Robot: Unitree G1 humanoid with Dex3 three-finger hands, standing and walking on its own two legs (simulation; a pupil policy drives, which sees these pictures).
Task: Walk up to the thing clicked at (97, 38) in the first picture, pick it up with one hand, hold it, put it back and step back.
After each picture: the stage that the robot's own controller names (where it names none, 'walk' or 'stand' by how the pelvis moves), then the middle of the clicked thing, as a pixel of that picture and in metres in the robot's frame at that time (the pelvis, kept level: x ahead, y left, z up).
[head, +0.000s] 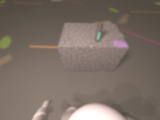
stand; (98, 32) +0.95 -0.05 -0.04
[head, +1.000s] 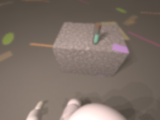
rise first; (96, 34) +0.86 +0.02 -0.02
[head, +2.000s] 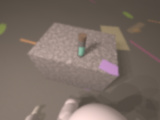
walk; (81, 46) +0.58 +0.15 -0.01
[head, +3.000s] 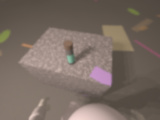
stand; (69, 54) +0.48 +0.22 -0.02
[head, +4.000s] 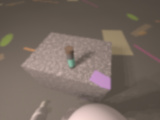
stand; (70, 58) +0.48 +0.20 -0.04
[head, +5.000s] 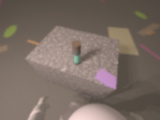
stand; (76, 54) +0.49 +0.15 -0.02
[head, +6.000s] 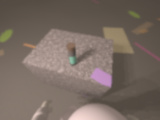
stand; (72, 55) +0.50 +0.19 -0.04
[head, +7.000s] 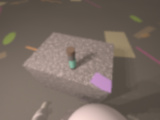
stand; (71, 59) +0.47 +0.19 -0.05
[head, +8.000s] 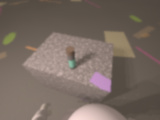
stand; (71, 59) +0.48 +0.19 -0.05
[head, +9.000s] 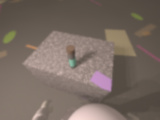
rise first; (71, 58) +0.48 +0.19 -0.05
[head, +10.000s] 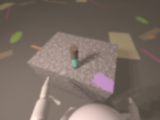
go down; (74, 58) +0.48 +0.18 -0.04
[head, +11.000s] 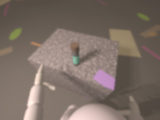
go down; (75, 55) +0.50 +0.17 -0.03
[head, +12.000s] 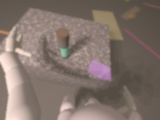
go down; (64, 46) +0.48 +0.17 +0.03
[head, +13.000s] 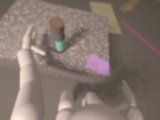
close in; (59, 39) +0.50 +0.18 +0.05
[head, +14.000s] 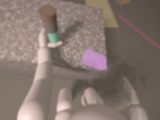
close; (52, 31) +0.53 +0.18 +0.08
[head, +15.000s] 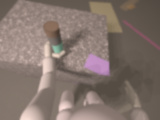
lift; (56, 43) +0.47 +0.19 +0.07
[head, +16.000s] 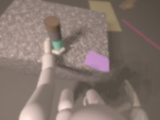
lift; (56, 39) +0.49 +0.18 +0.08
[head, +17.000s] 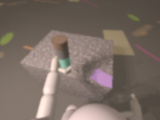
lift; (63, 57) +0.33 +0.18 +0.17
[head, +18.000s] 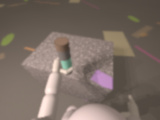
hold; (65, 58) +0.33 +0.17 +0.16
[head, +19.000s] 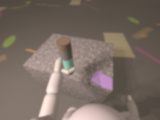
hold; (67, 58) +0.33 +0.16 +0.16
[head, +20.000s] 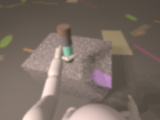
crouch; (66, 46) +0.41 +0.17 +0.18
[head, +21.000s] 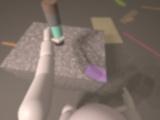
lower; (55, 26) +0.52 +0.19 +0.20
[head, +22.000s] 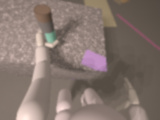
lower; (48, 31) +0.53 +0.20 +0.07
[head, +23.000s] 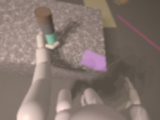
lower; (49, 33) +0.53 +0.20 +0.08
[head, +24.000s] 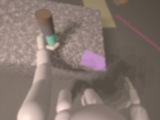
lower; (49, 34) +0.52 +0.19 +0.07
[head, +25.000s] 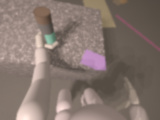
lower; (48, 32) +0.53 +0.20 +0.08
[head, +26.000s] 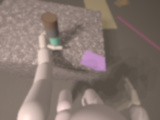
open; (53, 36) +0.52 +0.18 +0.07
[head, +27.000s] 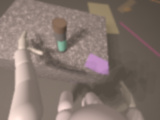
sink last; (60, 39) +0.50 +0.17 +0.05
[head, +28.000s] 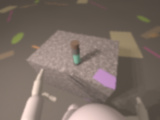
sink last; (76, 54) +0.51 +0.18 +0.02
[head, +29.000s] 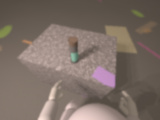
stand; (73, 51) +0.49 +0.17 +0.03
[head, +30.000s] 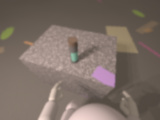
stand; (73, 51) +0.50 +0.17 +0.03
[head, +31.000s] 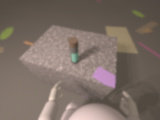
stand; (74, 52) +0.49 +0.17 +0.02
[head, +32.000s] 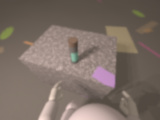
stand; (73, 52) +0.49 +0.17 +0.02
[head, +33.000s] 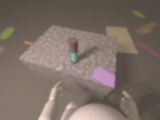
stand; (73, 52) +0.49 +0.17 +0.02
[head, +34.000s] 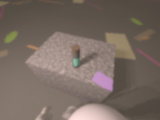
stand; (76, 57) +0.50 +0.16 -0.04
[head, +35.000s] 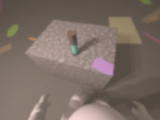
walk; (73, 44) +0.56 +0.19 +0.00
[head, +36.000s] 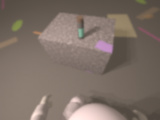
walk; (80, 28) +0.82 +0.18 -0.02
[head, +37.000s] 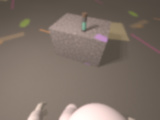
stand; (84, 22) +1.13 +0.17 -0.03
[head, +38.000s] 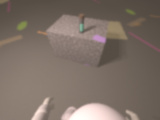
stand; (81, 24) +1.11 +0.19 -0.04
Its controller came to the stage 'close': yes
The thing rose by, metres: 0.23
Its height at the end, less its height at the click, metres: +0.00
